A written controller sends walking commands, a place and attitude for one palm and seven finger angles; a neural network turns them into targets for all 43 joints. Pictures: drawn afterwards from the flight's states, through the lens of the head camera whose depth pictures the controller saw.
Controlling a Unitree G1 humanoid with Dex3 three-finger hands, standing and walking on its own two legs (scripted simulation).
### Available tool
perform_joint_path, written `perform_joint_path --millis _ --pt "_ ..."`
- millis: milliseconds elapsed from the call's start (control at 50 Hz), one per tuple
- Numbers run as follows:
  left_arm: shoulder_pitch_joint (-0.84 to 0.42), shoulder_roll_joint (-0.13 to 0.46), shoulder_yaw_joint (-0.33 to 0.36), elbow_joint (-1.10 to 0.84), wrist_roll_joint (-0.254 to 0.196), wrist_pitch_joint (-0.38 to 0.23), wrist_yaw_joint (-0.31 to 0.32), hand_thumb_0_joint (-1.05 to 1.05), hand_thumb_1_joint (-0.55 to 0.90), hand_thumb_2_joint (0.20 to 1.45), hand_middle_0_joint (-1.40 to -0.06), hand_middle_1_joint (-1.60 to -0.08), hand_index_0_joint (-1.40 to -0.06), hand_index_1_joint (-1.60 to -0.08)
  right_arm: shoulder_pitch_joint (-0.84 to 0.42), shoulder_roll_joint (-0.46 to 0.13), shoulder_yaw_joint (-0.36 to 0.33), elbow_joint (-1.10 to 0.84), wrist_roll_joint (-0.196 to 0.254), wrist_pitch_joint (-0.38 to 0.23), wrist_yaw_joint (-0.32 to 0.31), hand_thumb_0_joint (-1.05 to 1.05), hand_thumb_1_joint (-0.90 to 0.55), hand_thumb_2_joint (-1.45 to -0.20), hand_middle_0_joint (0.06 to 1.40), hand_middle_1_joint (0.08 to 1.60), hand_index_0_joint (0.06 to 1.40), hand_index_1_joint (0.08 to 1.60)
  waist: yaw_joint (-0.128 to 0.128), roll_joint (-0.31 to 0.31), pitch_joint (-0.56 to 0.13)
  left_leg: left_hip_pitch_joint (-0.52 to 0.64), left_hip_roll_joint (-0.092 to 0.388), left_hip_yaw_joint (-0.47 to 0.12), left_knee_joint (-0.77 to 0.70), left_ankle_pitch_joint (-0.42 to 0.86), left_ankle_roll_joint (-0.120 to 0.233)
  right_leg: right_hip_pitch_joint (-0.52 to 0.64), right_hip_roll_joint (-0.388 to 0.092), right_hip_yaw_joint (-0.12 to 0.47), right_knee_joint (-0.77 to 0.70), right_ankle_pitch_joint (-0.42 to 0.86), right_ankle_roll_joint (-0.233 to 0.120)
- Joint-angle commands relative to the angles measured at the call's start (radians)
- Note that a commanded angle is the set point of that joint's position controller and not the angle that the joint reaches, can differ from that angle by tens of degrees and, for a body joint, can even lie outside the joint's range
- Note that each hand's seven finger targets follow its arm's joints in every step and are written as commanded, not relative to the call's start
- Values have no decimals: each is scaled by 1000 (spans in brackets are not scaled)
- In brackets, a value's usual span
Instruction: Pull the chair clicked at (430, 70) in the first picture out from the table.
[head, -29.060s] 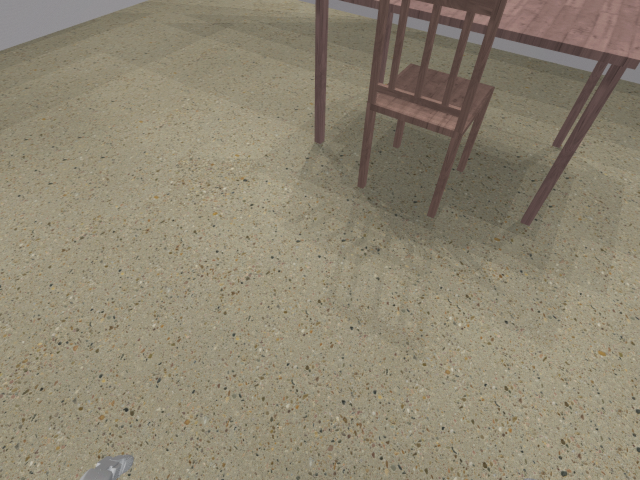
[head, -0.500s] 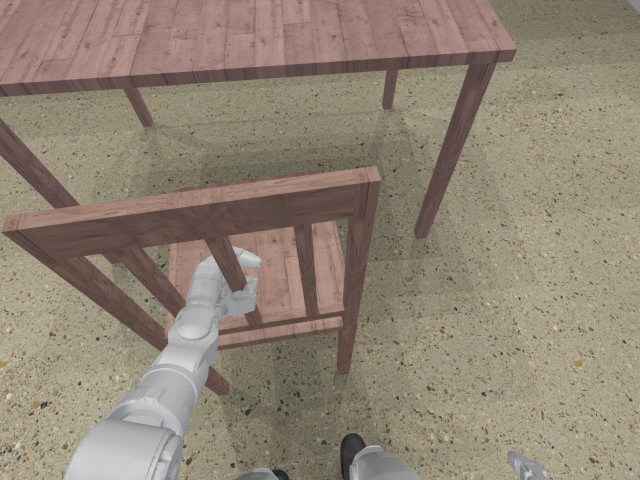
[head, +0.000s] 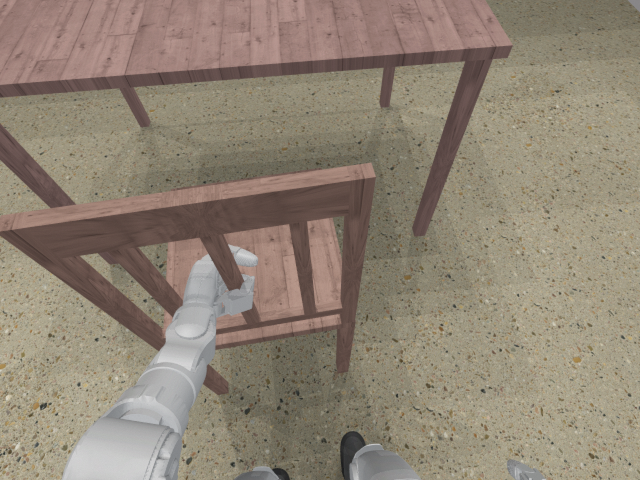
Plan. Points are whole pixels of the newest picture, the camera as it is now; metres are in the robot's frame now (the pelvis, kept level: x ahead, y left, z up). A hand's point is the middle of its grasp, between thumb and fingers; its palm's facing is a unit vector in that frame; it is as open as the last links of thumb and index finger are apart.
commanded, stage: step backward, pulling the chair out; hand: left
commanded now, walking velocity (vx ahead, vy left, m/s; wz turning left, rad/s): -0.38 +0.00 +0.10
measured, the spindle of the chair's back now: (235, 283) +0.39 +0.13 -0.08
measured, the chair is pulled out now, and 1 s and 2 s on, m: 0.28 0.29 0.29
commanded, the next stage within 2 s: stop walking, hand still on the chair in 0.26 s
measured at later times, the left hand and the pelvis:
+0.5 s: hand (245, 295) +0.37 +0.11 -0.06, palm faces -0.05 -0.98 -0.19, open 5.5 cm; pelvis +0.00 +0.00 +0.00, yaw +0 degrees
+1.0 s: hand (243, 296) +0.36 +0.11 -0.05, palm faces -0.10 -0.98 -0.14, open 5.6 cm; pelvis +0.08 +0.02 +0.02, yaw +2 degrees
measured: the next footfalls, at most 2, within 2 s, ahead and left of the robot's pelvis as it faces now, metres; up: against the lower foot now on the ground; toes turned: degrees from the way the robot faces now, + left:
none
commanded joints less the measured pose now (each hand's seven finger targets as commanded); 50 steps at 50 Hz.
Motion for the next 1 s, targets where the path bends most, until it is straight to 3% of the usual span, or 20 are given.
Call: perform_joint_path --millis 0,120,180,240,320,340,360,380,400,500,540,600,640,700,720,840,980 --pt "-349 197 11 -202 24 -67 23 0 900 900 -500 -1450 -500 -1450 52 -126 -35 -89 -2 -18 -6 0 -900 -900 200 300 200 300 6 -73 -434 139 11 17 -30 -17 32 266 -153 102 -155 -132 94" --pt "-340 189 6 -202 23 -64 22 0 900 900 -500 -1450 -500 -1450 43 -142 -37 -93 -5 -20 -9 0 -900 -900 200 300 200 300 9 -20 -441 159 54 -33 -89 87 48 261 -99 53 -96 -94 94" --pt "-348 167 -11 -216 21 -66 17 0 900 900 -500 -1450 -500 -1450 40 -136 -35 -96 -6 -17 -8 0 -900 -900 200 300 200 300 15 25 -442 141 75 -49 -100 125 50 259 -86 44 -57 -75 75" --pt "-349 172 -4 -213 23 -66 16 0 900 900 -500 -1450 -500 -1450 44 -137 -41 -90 -9 -19 -11 0 -900 -900 200 300 200 300 13 25 -443 145 86 -57 -97 163 49 249 -78 39 -36 -47 65" --pt "-357 185 10 -209 23 -66 13 0 900 900 -500 -1450 -500 -1450 46 -136 -46 -87 -13 -22 -13 0 -900 -900 200 300 200 300 8 -4 -429 140 86 -51 -83 143 49 232 -80 47 -37 -51 64" --pt "-365 172 -4 -218 23 -67 11 0 900 900 -500 -1450 -500 -1450 45 -130 -43 -88 -13 -23 -11 0 -900 -900 200 300 200 300 9 17 -433 132 85 -49 -80 135 47 234 -86 51 -33 -56 63" --pt "-332 171 -9 -393 19 -72 6 0 900 900 -500 -1450 -500 -1450 32 -113 -42 -153 -18 -10 -10 0 -900 -900 200 300 200 300 31 24 -471 142 91 -58 -101 128 53 334 -93 56 -31 -59 65" --pt "-307 169 -11 -409 13 -58 6 0 900 900 -500 -1450 -500 -1450 11 -107 -35 -173 -15 0 -13 0 -900 -900 200 300 200 300 33 28 -482 147 88 -46 -96 101 55 369 -100 66 -41 -69 65" --pt "-302 165 -13 -410 9 -44 6 0 900 900 -500 -1450 -500 -1450 13 -104 -31 -181 -12 5 -16 0 -900 -900 200 300 200 300 34 -11 -482 141 75 -34 -87 65 52 388 -109 74 -61 -84 68" --pt "-223 173 -5 -418 -2 20 16 0 900 900 -500 -1450 -500 -1450 13 -108 -21 -210 -9 27 -17 0 -900 -900 200 300 200 300 41 -60 -421 212 33 15 -81 -61 42 385 -146 93 -185 -234 85" --pt "-202 160 -11 -412 -1 37 16 0 900 900 -500 -1450 -500 -1450 15 -113 -18 -211 -10 28 -17 0 -900 -900 200 300 200 300 42 -37 -395 245 34 15 -101 -46 42 380 -141 77 -200 -241 87" --pt "-173 138 -21 -420 1 52 15 0 900 900 -500 -1450 -500 -1450 13 -112 -14 -216 -14 33 -15 0 -900 -900 200 300 200 300 45 -34 -390 271 38 7 -125 13 45 412 -125 58 -182 -170 93" --pt "-149 127 -32 -427 0 63 15 0 900 900 -500 -1450 -500 -1450 10 -113 -13 -214 -16 32 -17 0 -900 -900 200 300 200 300 46 7 -371 296 46 -1 -143 64 45 420 -116 40 -168 -101 87" --pt "-118 105 -45 -432 -1 77 11 0 900 900 -500 -1450 -500 -1450 4 -108 -10 -219 -20 36 -15 0 -900 -900 200 300 200 300 49 -20 -358 300 45 -8 -151 110 41 448 -111 33 -158 -33 82" --pt "-109 106 -48 -434 -3 83 13 0 900 900 -500 -1450 -500 -1450 0 -114 -13 -213 -19 33 -17 0 -900 -900 200 300 200 300 49 0 -345 316 47 -12 -157 135 39 458 -110 29 -159 -4 78" --pt "-29 61 -81 -448 -2 106 4 0 900 900 -500 -1450 -500 -1450 3 -107 -10 -212 -26 31 -9 0 -900 -900 200 300 200 300 52 -13 -322 360 56 -21 -165 294 33 497 -109 15 -128 172 57" --pt "37 27 -112 -478 0 114 -9 0 900 900 -500 -1450 -500 -1450 -9 -100 -6 -218 -34 32 3 0 -900 -900 200 300 200 300 58 -34 -299 395 57 -27 -170 385 27 514 -108 5 -110 247 35"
